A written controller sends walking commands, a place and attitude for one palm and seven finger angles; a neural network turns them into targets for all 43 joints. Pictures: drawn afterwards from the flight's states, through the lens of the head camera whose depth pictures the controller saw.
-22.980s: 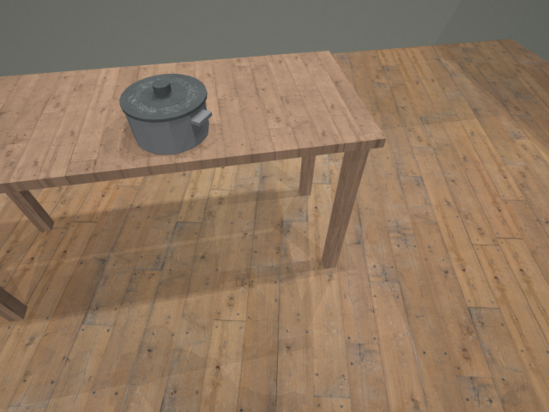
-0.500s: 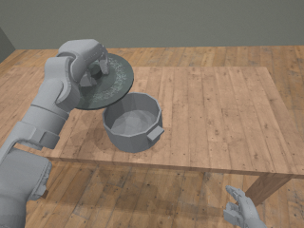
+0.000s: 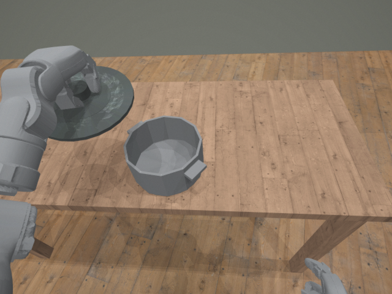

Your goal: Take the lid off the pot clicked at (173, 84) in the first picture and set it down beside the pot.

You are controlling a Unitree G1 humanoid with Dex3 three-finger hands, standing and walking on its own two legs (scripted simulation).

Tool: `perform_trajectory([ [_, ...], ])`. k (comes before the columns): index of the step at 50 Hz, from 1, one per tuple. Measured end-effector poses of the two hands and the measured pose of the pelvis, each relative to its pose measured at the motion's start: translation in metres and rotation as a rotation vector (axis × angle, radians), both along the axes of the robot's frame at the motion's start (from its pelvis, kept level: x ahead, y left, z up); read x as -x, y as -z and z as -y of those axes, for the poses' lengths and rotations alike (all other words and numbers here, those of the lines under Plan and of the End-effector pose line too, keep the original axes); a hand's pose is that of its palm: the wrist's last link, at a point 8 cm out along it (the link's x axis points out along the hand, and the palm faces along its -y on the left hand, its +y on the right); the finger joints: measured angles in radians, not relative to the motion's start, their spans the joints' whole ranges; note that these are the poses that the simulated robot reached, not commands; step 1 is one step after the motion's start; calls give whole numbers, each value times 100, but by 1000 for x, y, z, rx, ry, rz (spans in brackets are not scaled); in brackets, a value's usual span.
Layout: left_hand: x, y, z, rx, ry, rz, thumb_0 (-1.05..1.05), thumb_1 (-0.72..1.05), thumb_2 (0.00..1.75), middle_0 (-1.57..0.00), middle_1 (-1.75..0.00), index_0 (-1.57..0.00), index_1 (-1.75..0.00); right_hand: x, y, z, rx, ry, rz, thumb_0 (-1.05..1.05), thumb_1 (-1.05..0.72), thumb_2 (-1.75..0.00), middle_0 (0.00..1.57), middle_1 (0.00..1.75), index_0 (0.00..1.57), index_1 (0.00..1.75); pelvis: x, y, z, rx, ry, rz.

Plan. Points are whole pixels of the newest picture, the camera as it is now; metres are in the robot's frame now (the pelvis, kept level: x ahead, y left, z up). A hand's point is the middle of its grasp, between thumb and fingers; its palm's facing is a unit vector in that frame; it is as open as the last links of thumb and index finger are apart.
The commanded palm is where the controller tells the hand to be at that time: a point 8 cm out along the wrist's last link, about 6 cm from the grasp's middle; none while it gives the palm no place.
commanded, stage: move the lid sideways beside the pot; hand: left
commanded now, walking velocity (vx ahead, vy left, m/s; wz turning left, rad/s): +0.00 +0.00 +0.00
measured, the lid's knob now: (78, 90) +0.46 +0.24 +0.19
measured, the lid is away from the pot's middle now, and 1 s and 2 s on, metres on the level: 0.14 0.23 0.22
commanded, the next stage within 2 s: lower the lid onto the table in 0.88 s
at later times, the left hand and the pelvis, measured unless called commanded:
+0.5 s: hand (47, 91) +0.44 +0.29 +0.21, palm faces -0.23 +0.00 -0.97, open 6.7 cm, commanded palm +0.42 +0.29 +0.28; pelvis +0.00 +0.01 +0.00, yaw +1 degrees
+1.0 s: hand (34, 93) +0.44 +0.32 +0.21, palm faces -0.25 +0.01 -0.97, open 6.7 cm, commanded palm +0.42 +0.31 +0.28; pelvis +0.01 +0.01 +0.00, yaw +2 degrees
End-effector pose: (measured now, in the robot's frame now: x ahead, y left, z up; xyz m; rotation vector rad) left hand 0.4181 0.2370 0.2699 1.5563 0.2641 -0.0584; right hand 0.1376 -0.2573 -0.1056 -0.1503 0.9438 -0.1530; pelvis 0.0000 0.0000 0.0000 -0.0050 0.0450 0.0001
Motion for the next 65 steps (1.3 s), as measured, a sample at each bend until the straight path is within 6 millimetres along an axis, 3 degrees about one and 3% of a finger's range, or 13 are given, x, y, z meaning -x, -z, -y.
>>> perform_trajectory([
  [9, 3, 7, -18, -26, -9, -33, 3, 31, 64, -75, -90, -79, -91, -12, -3, -12, 3, -32, 8, 1, -91, -90, 20, 30, 20, 30, 3, 0, -3, 3, -18, -8],
  [17, -4, -2, -30, -16, -17, -20, 3, 31, 64, -75, -90, -79, -91, -13, 0, -20, -5, -36, -4, 1, -91, -90, 20, 30, 21, 30, 0, 0, -6, 6, -22, -18],
  [31, -13, 3, -59, -17, -59, -30, 3, 31, 64, -75, -90, -79, -91, 7, 5, -10, 19, 2, -101, 1, -91, -90, 20, 30, 21, 30, -8, -1, -10, 11, -15, -41],
  [42, -12, 3, -82, -31, -103, -40, 3, 31, 64, -75, -90, -79, -91, 4, 5, -8, 32, 4, -124, 1, -91, -90, 20, 30, 20, 30, -11, -1, -10, 15, -23, -53],
  [56, -18, 6, -76, -12, -88, -53, 3, 31, 64, -75, -90, -79, -91, -9, 5, -17, 10, -11, -94, 1, -91, -90, 20, 30, 21, 30, -13, -1, -12, 15, -24, -59],
  [65, -15, 24, -75, -11, -75, -84, 3, 31, 64, -75, -90, -79, -92, -4, 5, -14, 10, -3, -105, 1, -91, -90, 20, 30, 21, 30, -12, 0, -11, 15, -18, -58],
])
